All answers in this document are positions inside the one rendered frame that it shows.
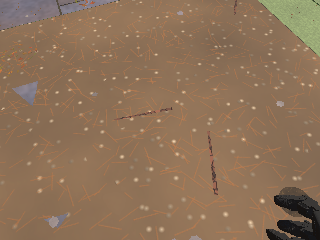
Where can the robot right hand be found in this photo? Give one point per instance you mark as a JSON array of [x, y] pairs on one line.
[[305, 206]]

